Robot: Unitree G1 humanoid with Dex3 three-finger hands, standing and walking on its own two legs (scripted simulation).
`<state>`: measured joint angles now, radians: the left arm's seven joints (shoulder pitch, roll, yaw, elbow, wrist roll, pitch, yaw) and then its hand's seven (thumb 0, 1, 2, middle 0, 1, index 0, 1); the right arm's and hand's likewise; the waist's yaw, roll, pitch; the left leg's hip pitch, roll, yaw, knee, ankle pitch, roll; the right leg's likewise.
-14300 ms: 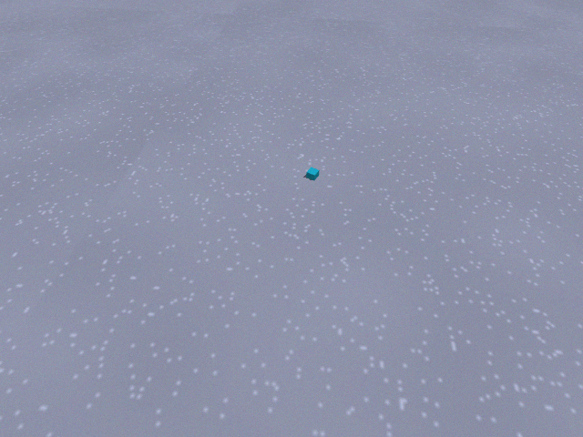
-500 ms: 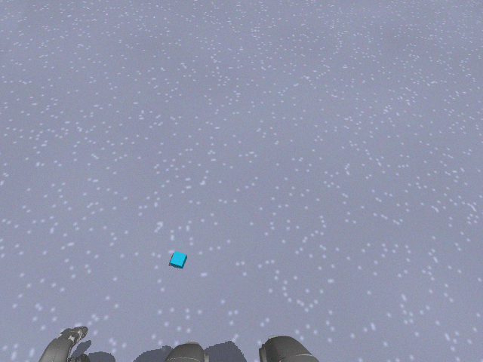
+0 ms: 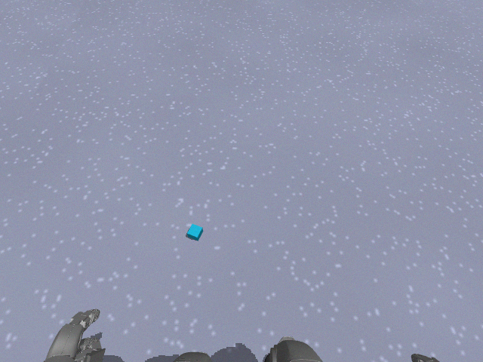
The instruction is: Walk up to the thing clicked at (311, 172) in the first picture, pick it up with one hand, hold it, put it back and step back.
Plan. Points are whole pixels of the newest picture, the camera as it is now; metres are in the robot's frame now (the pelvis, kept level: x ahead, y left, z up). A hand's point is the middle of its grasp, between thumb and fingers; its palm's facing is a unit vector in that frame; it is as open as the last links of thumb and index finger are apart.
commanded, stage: walk up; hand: left
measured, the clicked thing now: (195, 232) +0.65 +0.22 -0.73
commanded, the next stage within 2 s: stand in 1.28 s
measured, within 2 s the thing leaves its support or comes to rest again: neither
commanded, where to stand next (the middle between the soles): +0.27 -0.01 m, yaw -1 degrees
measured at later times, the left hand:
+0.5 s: hand out of the picture -0.04 +0.25 -0.13, palm faces +0.02 -0.92 -0.38, open 7.4 cm
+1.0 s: hand out of the picture +0.03 +0.26 -0.13, palm faces +0.04 -0.94 -0.34, open 7.3 cm
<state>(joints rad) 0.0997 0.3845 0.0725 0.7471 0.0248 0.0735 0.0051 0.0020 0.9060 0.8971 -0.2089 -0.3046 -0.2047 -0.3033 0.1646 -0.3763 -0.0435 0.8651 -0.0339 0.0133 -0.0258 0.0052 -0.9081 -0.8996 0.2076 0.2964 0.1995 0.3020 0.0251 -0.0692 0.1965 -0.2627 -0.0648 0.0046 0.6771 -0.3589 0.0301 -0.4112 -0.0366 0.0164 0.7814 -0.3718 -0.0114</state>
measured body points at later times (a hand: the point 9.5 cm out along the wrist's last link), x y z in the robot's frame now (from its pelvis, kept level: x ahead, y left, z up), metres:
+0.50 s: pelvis -0.08 -0.02 +0.01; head -0.07 -0.03 +0.46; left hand -0.04 +0.30 -0.10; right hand -0.01 -0.34 -0.11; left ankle -0.04 +0.11 -0.71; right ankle -0.11 -0.16 -0.71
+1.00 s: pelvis -0.06 -0.01 +0.02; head -0.05 +0.00 +0.47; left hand +0.03 +0.30 -0.11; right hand +0.02 -0.31 -0.10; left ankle -0.03 +0.11 -0.71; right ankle -0.10 -0.14 -0.71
